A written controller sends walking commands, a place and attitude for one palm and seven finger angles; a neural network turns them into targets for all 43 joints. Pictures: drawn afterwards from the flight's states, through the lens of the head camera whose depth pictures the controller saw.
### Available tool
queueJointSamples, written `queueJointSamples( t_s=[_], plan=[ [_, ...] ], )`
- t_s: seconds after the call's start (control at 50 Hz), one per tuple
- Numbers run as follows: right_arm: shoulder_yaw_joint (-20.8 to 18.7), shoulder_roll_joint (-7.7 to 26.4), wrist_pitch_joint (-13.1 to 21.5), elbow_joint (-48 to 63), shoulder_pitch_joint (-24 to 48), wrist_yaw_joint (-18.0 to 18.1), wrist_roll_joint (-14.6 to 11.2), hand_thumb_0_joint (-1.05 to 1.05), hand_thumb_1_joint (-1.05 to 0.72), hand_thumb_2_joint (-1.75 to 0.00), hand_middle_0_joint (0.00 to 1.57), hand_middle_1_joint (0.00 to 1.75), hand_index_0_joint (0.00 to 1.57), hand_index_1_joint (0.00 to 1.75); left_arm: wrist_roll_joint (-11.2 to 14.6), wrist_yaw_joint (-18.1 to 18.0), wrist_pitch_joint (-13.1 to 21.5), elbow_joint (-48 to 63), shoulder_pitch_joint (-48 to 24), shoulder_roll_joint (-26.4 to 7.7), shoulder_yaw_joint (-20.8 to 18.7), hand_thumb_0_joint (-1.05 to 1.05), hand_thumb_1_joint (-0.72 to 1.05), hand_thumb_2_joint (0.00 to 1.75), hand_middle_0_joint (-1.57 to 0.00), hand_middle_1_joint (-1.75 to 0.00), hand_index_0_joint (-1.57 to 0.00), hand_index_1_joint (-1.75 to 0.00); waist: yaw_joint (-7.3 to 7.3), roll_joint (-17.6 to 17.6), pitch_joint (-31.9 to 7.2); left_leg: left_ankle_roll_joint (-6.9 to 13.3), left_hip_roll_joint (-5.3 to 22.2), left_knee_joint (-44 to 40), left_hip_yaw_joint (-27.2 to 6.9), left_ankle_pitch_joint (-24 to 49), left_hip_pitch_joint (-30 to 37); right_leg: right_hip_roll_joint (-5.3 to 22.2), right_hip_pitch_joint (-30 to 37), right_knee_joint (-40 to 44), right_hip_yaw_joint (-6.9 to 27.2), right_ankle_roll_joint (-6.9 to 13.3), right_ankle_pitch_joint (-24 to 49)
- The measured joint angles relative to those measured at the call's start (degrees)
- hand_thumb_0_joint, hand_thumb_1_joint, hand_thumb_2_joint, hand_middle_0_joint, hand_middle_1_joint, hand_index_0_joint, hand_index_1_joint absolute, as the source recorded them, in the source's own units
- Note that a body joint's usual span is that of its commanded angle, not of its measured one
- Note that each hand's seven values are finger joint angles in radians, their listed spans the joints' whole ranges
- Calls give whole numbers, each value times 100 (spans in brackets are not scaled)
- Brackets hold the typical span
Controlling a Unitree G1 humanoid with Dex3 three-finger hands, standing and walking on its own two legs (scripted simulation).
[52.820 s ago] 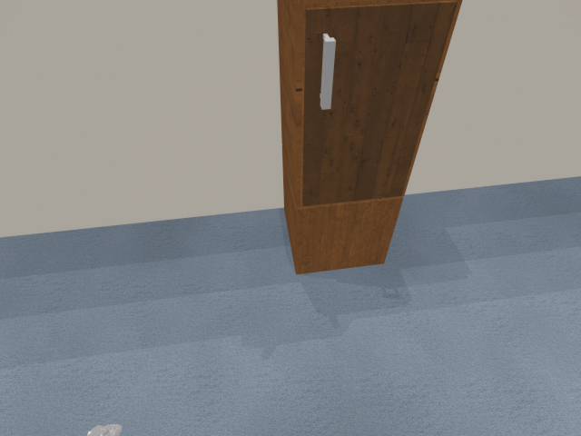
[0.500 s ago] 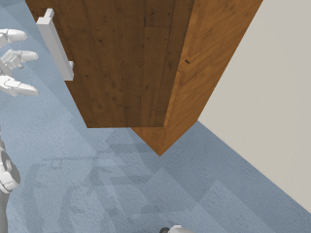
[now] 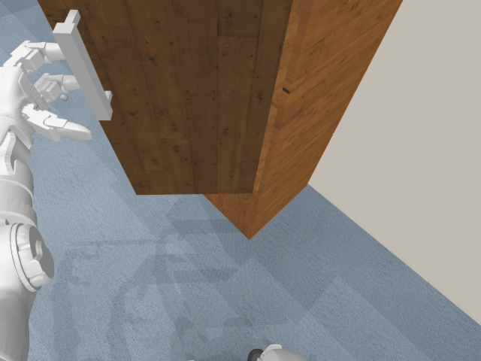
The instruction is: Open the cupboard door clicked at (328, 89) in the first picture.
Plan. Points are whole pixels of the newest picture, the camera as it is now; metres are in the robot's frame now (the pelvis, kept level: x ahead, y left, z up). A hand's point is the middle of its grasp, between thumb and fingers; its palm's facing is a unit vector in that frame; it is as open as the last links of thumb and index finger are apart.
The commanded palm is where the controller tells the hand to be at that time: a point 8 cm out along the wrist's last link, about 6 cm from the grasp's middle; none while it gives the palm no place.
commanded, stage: slide the fingers in behind the handle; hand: left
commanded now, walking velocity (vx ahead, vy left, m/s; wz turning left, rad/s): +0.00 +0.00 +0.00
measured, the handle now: (90, 70) +0.55 +0.21 +0.14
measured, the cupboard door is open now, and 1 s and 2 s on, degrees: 48 48 49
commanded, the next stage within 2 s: close the thumb around the handle in 1.08 s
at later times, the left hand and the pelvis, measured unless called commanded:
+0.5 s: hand (79, 101) +0.48 +0.22 +0.14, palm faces -0.03 -1.00 +0.00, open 14.0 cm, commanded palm +0.46 +0.26 +0.14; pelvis +0.00 -0.01 +0.00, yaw +0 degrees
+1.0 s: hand (99, 98) +0.49 +0.19 +0.14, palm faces -0.02 -1.00 +0.00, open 14.1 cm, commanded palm +0.46 +0.24 +0.14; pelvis +0.00 +0.00 +0.00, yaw +0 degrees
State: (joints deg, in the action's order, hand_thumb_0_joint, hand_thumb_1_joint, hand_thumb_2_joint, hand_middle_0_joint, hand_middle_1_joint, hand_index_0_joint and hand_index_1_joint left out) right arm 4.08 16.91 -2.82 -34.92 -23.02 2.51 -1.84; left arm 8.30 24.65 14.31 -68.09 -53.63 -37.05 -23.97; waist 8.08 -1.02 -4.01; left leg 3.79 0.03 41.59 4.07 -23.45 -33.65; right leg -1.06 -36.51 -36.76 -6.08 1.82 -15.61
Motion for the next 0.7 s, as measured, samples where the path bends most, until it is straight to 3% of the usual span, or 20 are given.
queueJointSamples(
  t_s=[0.16,0.32,0.7],
  plan=[
    [-47,54,-34,-32,-158,0,-17,0,-91,-90,20,30,21,30,38,58,-88,44,101,-40,-81,-1,-50,30,-30,-120,-29,-120,49,1,-50,-30,47,-74,47,6,67,-57,31,50,50,37,12],
    [-90,60,-44,-2,-159,-34,-26,0,-91,-90,20,30,21,30,155,-13,-77,338,387,164,-88,-1,-50,30,-30,-120,-29,-120,-31,-7,-49,-44,60,-151,76,21,187,-79,124,96,82,52,21],
    [-108,-47,158,-73,97,-84,-17,0,-91,-90,20,30,21,30,187,-561,-73,516,396,702,368,-1,-50,30,-25,-118,-26,-119,-174,-44,-88,-33,-16,-189,10,44,329,-3,274,78,29,31,-16]
  ],
)
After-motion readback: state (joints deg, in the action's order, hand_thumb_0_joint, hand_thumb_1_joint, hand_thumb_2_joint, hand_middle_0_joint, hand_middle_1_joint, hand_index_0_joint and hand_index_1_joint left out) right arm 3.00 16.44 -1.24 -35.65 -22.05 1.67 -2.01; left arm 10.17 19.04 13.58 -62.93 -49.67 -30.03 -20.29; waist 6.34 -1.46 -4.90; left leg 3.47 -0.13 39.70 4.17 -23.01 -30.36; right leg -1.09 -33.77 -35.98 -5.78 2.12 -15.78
